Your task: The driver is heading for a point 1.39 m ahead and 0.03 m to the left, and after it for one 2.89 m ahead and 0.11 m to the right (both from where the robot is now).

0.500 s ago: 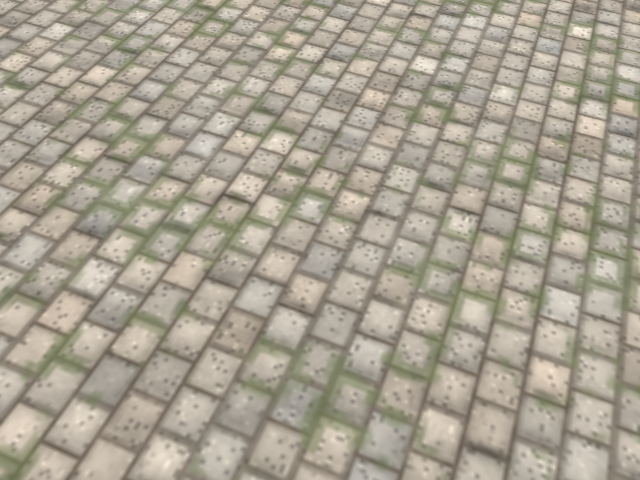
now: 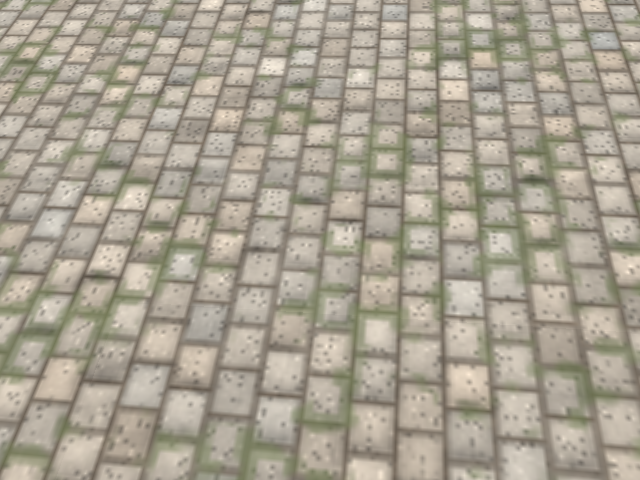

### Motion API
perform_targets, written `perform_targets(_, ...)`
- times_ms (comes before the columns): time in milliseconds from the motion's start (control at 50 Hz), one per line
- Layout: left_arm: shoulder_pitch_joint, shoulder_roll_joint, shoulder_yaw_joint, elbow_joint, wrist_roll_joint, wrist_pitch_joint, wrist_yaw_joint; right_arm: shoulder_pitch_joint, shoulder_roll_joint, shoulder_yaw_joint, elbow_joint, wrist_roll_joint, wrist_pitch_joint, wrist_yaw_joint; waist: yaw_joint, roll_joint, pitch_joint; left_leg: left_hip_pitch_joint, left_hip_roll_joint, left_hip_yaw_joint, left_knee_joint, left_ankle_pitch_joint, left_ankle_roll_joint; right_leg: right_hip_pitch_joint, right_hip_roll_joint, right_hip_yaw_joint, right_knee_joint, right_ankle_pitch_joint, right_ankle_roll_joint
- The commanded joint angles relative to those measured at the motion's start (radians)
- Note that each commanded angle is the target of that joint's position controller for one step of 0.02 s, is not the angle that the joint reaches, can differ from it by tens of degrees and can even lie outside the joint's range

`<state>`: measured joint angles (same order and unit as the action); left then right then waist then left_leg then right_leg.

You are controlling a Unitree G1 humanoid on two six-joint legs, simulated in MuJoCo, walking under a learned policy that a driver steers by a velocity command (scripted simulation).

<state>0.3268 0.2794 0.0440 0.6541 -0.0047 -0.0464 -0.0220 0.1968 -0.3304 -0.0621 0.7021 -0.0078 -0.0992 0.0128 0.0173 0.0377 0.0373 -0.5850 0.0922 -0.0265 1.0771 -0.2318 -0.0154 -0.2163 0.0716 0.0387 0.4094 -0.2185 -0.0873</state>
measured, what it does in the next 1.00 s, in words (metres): walks ahead: left foot, then right foot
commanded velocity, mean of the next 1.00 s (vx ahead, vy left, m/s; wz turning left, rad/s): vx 0.49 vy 0.00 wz -0.23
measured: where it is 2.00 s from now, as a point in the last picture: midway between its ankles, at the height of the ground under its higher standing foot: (393, 223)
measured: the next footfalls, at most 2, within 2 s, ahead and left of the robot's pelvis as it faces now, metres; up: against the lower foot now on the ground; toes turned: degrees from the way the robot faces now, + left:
left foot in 0.30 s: +0.40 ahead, +0.09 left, +0.00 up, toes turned -12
right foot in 0.82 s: +0.61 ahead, -0.21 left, +0.00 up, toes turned -14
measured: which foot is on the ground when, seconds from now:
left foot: up 0.00-0.28, down 0.30-0.84, up 0.86-1.00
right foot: down 0.00-0.32, up 0.34-0.80, down 0.82-1.00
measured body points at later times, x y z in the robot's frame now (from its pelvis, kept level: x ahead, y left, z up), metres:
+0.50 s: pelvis +0.31 +0.02 +0.00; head +0.34 +0.01 +0.44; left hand +0.47 +0.26 -0.12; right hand +0.35 -0.27 -0.11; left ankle +0.36 +0.10 -0.74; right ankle +0.23 -0.11 -0.66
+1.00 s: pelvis +0.57 -0.11 +0.00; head +0.59 -0.13 +0.45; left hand +0.73 +0.13 -0.10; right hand +0.60 -0.41 -0.13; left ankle +0.59 +0.05 -0.66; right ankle +0.57 -0.20 -0.74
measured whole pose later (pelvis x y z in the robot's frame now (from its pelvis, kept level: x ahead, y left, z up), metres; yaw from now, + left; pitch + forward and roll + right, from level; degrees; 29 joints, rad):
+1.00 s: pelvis +0.57 -0.11 +0.00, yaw -11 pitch +0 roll -1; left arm 0.23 0.27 0.05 0.76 0.01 -0.09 -0.03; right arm 0.28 -0.32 -0.05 0.79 0.03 -0.05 0.01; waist 0.00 0.05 0.04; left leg -0.53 0.08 -0.05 1.11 -0.30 0.01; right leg -0.23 0.03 -0.07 0.38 -0.17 -0.05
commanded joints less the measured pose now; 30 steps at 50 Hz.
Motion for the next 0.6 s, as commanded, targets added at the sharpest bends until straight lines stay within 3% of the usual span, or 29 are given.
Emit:
perform_targets(20,-0.029,0.176,0.05,-0.053,-0.003,-0.025,0.023,-0.041,-0.081,-0.023,-0.068,-0.012,-0.001,-0.002,-0.019,-0.096,-0.024,-0.127,-0.002,-0.016,-0.12,0.135,-0.034,0.083,-0.225,0.254,-0.214,0.253,-0.171)
perform_targets(120,0.066,0.187,0.057,0.014,-0.019,-0.018,0.044,-0.255,-0.03,0.001,-0.123,0.002,-0.012,0.015,0.05,-0.117,0.017,-0.04,-0.076,-0.004,-0.469,0.355,-0.044,0.047,-0.178,0.218,-0.2,0.241,-0.117)
perform_targets(200,0.116,0.181,0.059,0.059,-0.029,-0.007,0.053,-0.325,-0.051,-0.005,-0.148,0.011,-0.027,0.033,0.061,-0.117,0.028,-0.004,-0.096,-0.041,-0.592,0.368,-0.007,0.136,-0.219,0.299,-0.136,0.229,-0.1)
perform_targets(260,0.111,0.176,0.063,0.08,-0.017,0.008,0.06,-0.254,-0.071,-0.015,-0.128,0.01,-0.033,0.033,0.028,-0.155,0.005,0.078,-0.098,-0.023,-0.602,0.265,0.032,0.221,-0.253,0.312,-0.062,0.409,-0.081)
perform_targets(280,0.102,0.174,0.063,0.079,-0.013,0.011,0.058,-0.18,-0.094,-0.028,-0.111,0.006,-0.035,0.027,-0.006,-0.171,-0.043,0.182,-0.122,0.011,-0.607,0.22,0.056,0.237,-0.234,0.298,0.021,0.591,-0.067)
perform_targets(300,0.083,0.162,0.055,0.073,-0.009,0.014,0.052,-0.061,-0.123,-0.043,-0.089,0.002,-0.035,0.019,-0.074,-0.166,-0.139,0.375,-0.107,0.024,-0.617,0.256,0.094,0.204,-0.185,0.259,0.177,0.687,-0.038)
perform_targets(320,0.077,0.122,0.037,0.047,0.01,0.014,0.048,0.106,-0.166,-0.05,-0.075,-0.014,-0.033,0.012,-0.139,-0.095,-0.303,0.689,0.046,-0.139,-0.555,0.266,0.163,0.036,-0.125,0.236,0.441,0.485,-0.011)
perform_targets(340,0.271,0.021,0.01,0.067,-0.014,0.006,0.04,0.2,-0.212,-0.067,-0.02,-0.01,-0.023,0.021,-0.062,0.255,-0.463,1.063,0.284,-0.63,-0.626,0.056,0.344,-0.343,0.048,0.163,0.817,-0.263,0.07)
perform_targets(360,0.25,0.106,0.018,0.087,-0.028,-0.003,0.04,0.214,-0.118,-0.046,-0.019,0.018,-0.021,0.026,-0.091,0.192,-0.415,1.022,0.289,-0.769,-0.739,-0.15,0.318,-0.451,0.007,0.208,0.927,-0.345,0.073)
perform_targets(380,0.103,0.167,0.035,0.06,-0.039,-0.007,0.038,0.139,-0.076,-0.034,-0.027,0.022,-0.016,0.019,-0.11,0.085,-0.241,0.868,0.253,-0.609,-0.769,-0.166,0.279,-0.493,-0.036,0.184,0.944,-0.267,0.073)
perform_targets(400,0.007,0.166,0.033,0.033,-0.029,-0.012,0.041,0.074,-0.07,-0.028,-0.033,0.011,-0.01,0.016,-0.091,-0.013,-0.135,0.708,0.213,-0.491,-0.795,-0.078,0.254,-0.472,-0.076,0.135,0.905,-0.198,0.072)
perform_targets(420,-0.046,0.155,0.034,0.016,-0.013,-0.019,0.039,0.044,-0.062,-0.024,-0.026,0.002,-0.007,0.014,-0.067,-0.029,-0.06,0.586,0.184,-0.414,-0.819,0.04,0.255,-0.46,-0.105,0.114,0.848,-0.158,0.072)
perform_targets(440,-0.04,0.139,0.035,0.015,-0.009,-0.021,0.034,0.036,-0.049,-0.017,-0.021,-0.008,-0.011,0.012,-0.036,-0.002,-0.052,0.521,0.152,-0.356,-0.842,0.114,0.248,-0.411,-0.138,0.106,0.803,-0.127,0.069)
perform_targets(500,-0.016,0.077,0.019,0.026,-0.008,-0.014,0.028,0.047,-0.045,-0.015,0.004,0.01,-0.02,0.012,-0.009,0.043,-0.046,0.46,0.126,-0.258,-0.901,0.203,0.266,-0.38,-0.167,0.065,0.676,-0.115,0.08)
perform_targets(540,-0.088,0.057,0.007,-0.003,0.005,-0.015,0.026,0.065,-0.081,-0.023,0.021,0.018,-0.019,0.008,-0.023,0.033,-0.016,0.439,0.132,-0.212,-0.939,0.236,0.278,-0.413,-0.185,0.042,0.559,-0.055,0.096)
perform_targets(600,-0.192,0.043,-0.004,-0.024,0.003,-0.028,0.015,0.085,-0.108,-0.027,0.035,0.024,-0.007,0.002,-0.057,0.023,0.001,0.43,0.091,-0.118,-0.957,0.252,0.246,-0.384,-0.177,0.014,0.353,0.142,0.101)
